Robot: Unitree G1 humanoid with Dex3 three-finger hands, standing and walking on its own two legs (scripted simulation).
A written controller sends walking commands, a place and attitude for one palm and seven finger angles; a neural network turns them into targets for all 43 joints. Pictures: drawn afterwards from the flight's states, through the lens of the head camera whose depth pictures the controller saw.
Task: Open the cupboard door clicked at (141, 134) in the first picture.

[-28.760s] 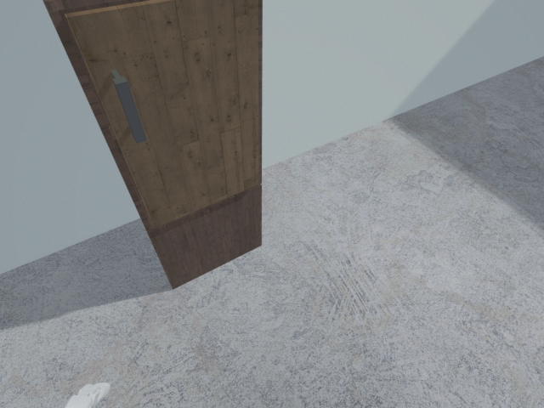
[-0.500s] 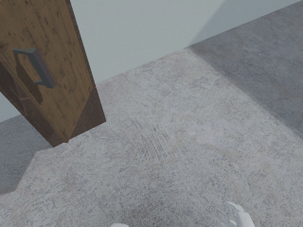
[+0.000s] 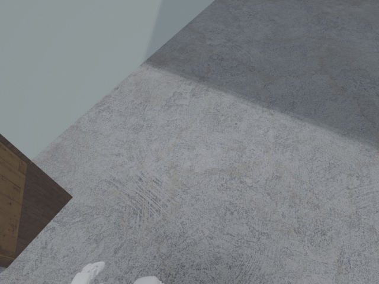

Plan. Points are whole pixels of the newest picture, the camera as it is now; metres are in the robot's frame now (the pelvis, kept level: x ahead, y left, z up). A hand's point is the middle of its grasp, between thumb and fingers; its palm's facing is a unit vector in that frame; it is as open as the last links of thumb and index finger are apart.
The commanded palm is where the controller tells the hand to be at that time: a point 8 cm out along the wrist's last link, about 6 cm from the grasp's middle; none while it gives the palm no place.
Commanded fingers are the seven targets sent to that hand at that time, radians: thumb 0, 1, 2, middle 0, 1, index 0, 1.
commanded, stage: walk to a spot facing it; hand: left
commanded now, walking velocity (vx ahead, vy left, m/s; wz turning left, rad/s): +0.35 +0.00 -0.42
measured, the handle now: out of the picture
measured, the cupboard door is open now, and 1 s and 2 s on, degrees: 48 48 48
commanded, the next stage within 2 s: turn to face it in 1.44 s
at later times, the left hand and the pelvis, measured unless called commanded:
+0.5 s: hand (120, 216) +0.30 +0.21 -0.16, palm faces -0.18 -0.97 -0.17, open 7.4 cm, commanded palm none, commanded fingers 0.00 0.90 0.90 -0.20 -0.30 -0.20 -0.30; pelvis +0.21 +0.03 +0.02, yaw -13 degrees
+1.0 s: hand (182, 139) +0.55 +0.05 -0.15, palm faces -0.29 -0.93 -0.24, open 7.0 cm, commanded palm none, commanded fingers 0.00 0.90 0.90 -0.20 -0.30 -0.20 -0.30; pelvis +0.42 -0.11 +0.02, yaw -20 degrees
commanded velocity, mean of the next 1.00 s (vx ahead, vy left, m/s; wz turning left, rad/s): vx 0.37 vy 0.00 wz -0.24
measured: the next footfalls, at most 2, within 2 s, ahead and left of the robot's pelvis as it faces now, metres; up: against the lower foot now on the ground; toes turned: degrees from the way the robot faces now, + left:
left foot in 0.30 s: +0.26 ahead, +0.13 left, +0.00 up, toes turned -1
right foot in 0.78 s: +0.42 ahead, -0.18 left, +0.00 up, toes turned -26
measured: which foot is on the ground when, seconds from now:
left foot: up 0.00-0.28, down 0.30-0.78, up 0.80-1.00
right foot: down 0.00-0.30, up 0.32-0.76, down 0.78-1.00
